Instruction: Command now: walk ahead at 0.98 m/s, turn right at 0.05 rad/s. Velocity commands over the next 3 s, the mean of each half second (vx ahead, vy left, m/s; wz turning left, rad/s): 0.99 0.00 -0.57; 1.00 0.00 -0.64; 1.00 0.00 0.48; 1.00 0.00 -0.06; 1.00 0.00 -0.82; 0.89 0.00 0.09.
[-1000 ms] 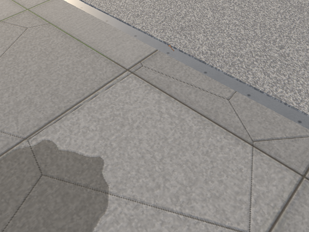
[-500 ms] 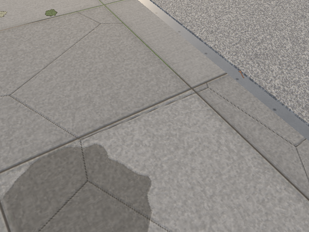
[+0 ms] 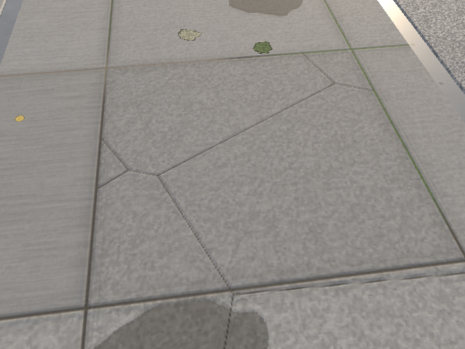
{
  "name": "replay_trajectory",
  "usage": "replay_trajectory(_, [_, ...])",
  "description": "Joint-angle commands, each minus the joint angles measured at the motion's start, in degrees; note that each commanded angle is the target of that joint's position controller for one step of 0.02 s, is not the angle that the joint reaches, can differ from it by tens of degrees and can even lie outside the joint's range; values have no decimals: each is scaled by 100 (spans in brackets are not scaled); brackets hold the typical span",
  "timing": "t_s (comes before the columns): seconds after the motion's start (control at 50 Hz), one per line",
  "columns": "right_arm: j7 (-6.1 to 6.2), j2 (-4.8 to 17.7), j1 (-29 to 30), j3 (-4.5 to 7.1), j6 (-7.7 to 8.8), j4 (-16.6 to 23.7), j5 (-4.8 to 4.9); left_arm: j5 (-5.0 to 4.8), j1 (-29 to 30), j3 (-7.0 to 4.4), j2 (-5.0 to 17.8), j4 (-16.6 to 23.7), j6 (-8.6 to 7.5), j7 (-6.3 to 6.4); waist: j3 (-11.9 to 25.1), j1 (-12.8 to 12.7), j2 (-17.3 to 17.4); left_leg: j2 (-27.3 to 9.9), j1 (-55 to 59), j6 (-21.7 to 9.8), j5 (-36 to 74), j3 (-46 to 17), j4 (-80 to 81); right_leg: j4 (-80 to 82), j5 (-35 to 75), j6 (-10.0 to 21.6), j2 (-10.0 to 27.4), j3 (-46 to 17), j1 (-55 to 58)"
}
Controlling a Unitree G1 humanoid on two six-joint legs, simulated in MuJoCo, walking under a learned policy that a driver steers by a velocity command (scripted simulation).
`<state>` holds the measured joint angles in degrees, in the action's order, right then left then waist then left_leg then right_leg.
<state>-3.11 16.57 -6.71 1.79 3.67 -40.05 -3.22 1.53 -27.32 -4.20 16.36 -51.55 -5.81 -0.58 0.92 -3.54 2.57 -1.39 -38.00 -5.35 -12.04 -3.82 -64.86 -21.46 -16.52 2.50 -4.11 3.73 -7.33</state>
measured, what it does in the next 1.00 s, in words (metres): walks ahead, turning right: left foot, then right foot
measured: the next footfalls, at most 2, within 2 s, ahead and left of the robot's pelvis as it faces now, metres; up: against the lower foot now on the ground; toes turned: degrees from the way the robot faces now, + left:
left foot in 0.20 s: +0.39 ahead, +0.13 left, +0.00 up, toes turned -6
right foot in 0.64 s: +0.74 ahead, -0.16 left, +0.00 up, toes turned -33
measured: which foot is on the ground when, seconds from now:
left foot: up 0.00-0.18, down 0.20-0.64, up 0.66-1.00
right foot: down 0.00-0.18, up 0.20-0.62, down 0.64-1.00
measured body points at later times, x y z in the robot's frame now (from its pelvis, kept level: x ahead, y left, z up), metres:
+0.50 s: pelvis +0.45 +0.00 -0.01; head +0.47 -0.01 +0.44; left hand +0.74 +0.18 -0.08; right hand +0.31 -0.26 -0.13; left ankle +0.35 +0.14 -0.74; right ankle +0.57 -0.15 -0.66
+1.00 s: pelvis +0.87 -0.21 -0.01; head +0.90 -0.23 +0.44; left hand +1.03 +0.03 -0.13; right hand +0.93 -0.52 -0.08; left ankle +1.16 -0.24 -0.69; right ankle +0.71 -0.14 -0.74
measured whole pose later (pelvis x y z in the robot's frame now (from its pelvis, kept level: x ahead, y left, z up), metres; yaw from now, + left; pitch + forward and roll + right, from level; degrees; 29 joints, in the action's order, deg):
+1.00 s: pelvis +0.87 -0.21 -0.01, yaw -39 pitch +1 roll -1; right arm -2.2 14.4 -1.8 -1.1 3.5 -36.9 -1.3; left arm 0.0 -25.6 -2.8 16.9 -49.0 -6.5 -1.1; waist -2.6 -5.3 0.8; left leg -6.5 -40.9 -3.3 8.9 2.7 -33.4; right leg -7.8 -18.0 7.5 -9.3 -5.5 10.6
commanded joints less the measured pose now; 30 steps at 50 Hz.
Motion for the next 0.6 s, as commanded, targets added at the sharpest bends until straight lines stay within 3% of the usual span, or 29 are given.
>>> replay_trajectory(0.02, [-104, 83, 726, -153, 91, 750, -26, -102, 447, 31, 323, 417, -193, -41, -883, 419, -392, -474, -335, 215, 849, 116, 1450, 1857, 334, 937, 1351, -1613, -779])
replay_trajectory(0.06, [-194, -43, 1082, -245, 142, 806, 83, -168, 325, -25, 589, 405, -220, -48, -832, 321, -401, -177, 1154, 261, 1463, 548, 2346, 2145, 1512, 829, 1217, -1229, -1452])
replay_trajectory(0.08, [-182, 21, 1146, -234, 148, 799, 113, -187, 226, -63, 783, 383, -224, -54, -806, 306, -447, -95, 1458, 261, 1562, 606, 2517, 2153, 2009, 830, 1296, -1242, -1309])
replay_trajectory(0.12, [-79, 224, 1207, -171, 159, 772, 104, -194, -11, -75, 949, 289, -178, -54, -629, 271, -434, 78, 1614, 215, 1349, 660, 2972, 1631, 3322, 783, 1367, -1195, -403])
replay_trajectory(0.14, [0, 367, 961, -104, 173, 687, 73, -179, -142, -77, 1034, 224, -151, -43, -313, 378, -497, 253, 1972, 167, 982, 664, 3155, 941, 4443, 701, 1363, -1126, 62])
replay_trajectory(0.16, [90, 537, 227, -14, 195, 466, 51, -146, -214, -98, 1166, 161, -102, -25, 222, 724, -587, 462, 2829, 107, 561, 700, 3284, -193, 5135, 620, 1296, -1047, 204])
replay_trajectory(0.18, [196, 733, -754, 93, 215, 179, 10, -155, -151, -107, 1192, 163, -68, -13, 736, 1203, -595, 301, 4133, 74, 461, 596, 3315, -1595, 4670, 533, 1090, -990, -376])
replay_trajectory(0.2, [339, 1213, -1748, 254, 230, 56, -119, -136, -62, -19, 800, 303, -73, -28, 1405, 1582, -222, -899, 5448, -7, -1059, -554, 3342, -3448, 2899, 491, 730, -832, -1520])
replay_trajectory(0.22, [357, 1532, -1967, 336, 223, 34, -301, -368, -618, 177, -164, 540, -56, -12, 2296, 1098, 1076, -2654, 6558, -382, -2835, -3369, 4059, -5477, -1050, 409, 293, -720, -3117])
replay_trajectory(0.24, [325, 1280, -1764, 336, 169, 41, -104, -353, -127, 69, 372, 652, -6, 24, 2051, 1151, 874, -2516, 5901, -401, -3152, -4133, 4831, -5954, -543, 523, 414, -856, -3538])
replay_trajectory(0.26, [312, 819, -1261, 237, 186, -3, -30, -281, 428, 29, 459, 718, 44, 6, 1011, 971, 462, -2193, 5092, -299, -2540, -3026, 4834, -5775, 36, 515, 697, -840, -3786])
replay_trajectory(0.28, [286, 573, -1053, 200, 214, -71, -8, -210, 653, 55, 351, 725, 81, -48, 505, 845, 184, -1985, 4422, -255, -1491, -2242, 4891, -5537, 236, 470, 861, -804, -3706])
replay_trajectory(0.3, [287, 419, -973, 167, 229, -147, -2, -148, 735, 42, 274, 680, 159, -106, 229, 683, 110, -1696, 3952, -104, -784, -1567, 5029, -5398, 261, 429, 967, -809, -3528])
replay_trajectory(0.32, [300, 348, -1020, 143, 270, -249, 59, -78, 589, 49, 148, 712, 267, -160, 150, 466, 429, -1683, 3644, -102, -442, -1154, 5108, -5321, 225, 361, 1036, -784, -3389])
replay_trajectory(0.34, [274, 172, -1089, 111, 323, -368, 125, -41, 725, 64, 40, 738, 369, -189, -11, 398, 350, -1582, 3457, -34, -88, -775, 5211, -5287, 213, 340, 1131, -761, -3407])
replay_trajectory(0.38, [247, 72, -1167, 94, 408, -562, 239, 6, 1225, 92, -79, 989, 504, -262, -306, 296, 265, -1533, 3374, 36, 543, -94, 5457, -5200, 452, 295, 1224, -651, -3813])
replay_trajectory(0.42, [248, 36, -1146, 78, 465, -660, 235, 25, 1731, 151, -117, 1260, 522, -345, -531, 219, 260, -1293, 3149, 126, 1338, 722, 5644, -4748, 1113, 295, 1193, -431, -3864])
replay_trajectory(0.46, [270, 201, -1075, 103, 509, -698, 201, -11, 2083, 212, -87, 1480, 513, -408, -709, 104, 242, -1173, 2971, 191, 1978, 1318, 5737, -3965, 1708, 365, 1179, -272, -3635])
replay_trajectory(0.52, [345, 502, -1297, 147, 483, -822, 200, -1, 2733, 256, 92, 1632, 487, -506, -967, 209, -145, -961, 3213, 342, 3291, 1998, 5890, -2536, 2110, 630, 749, 529, -2895])
replay_trajectory(0.56, [424, 879, -1501, 215, 397, -804, 200, -30, 2469, 207, 311, 1514, 464, -489, -610, 10, 31, -1062, 3824, 431, 5948, 2120, 5100, -2251, 1899, 809, 248, 880, -2181])
replay_trajectory(0.58, [478, 1106, -1546, 272, 296, -776, 169, -45, 2049, 165, 447, 1413, 457, -452, -293, -257, 192, -1170, 4071, 462, 6974, 2092, 4338, -2221, 1535, 889, 26, 962, -1709])
replay_trajectory(0.6, [519, 1287, -1355, 328, 178, -706, 131, -51, 1198, 80, 633, 1204, 448, -396, 138, -726, 309, -1299, 3990, 409, 7443, 2020, 3185, -2251, 1189, 1007, -121, 857, -836])
Over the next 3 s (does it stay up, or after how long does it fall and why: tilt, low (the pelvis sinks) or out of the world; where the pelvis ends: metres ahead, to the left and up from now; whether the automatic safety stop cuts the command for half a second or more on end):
stays up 2.48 -1.23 -0.01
